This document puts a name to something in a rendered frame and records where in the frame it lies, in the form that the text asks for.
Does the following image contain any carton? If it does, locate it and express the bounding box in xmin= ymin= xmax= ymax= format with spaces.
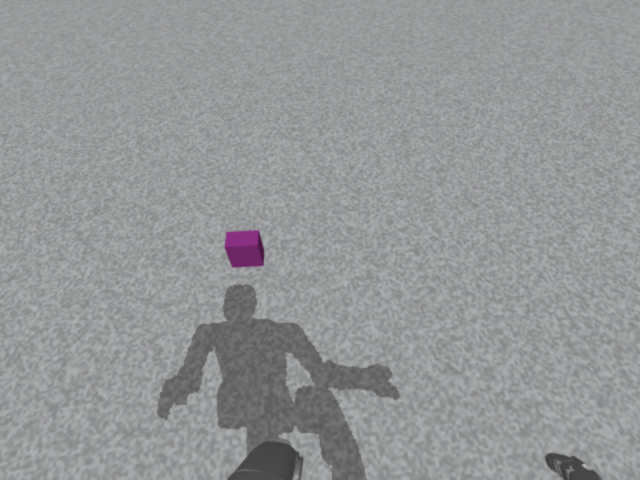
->
xmin=225 ymin=230 xmax=264 ymax=268

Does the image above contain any right robot hand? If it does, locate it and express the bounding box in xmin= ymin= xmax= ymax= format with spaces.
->
xmin=545 ymin=453 xmax=603 ymax=480

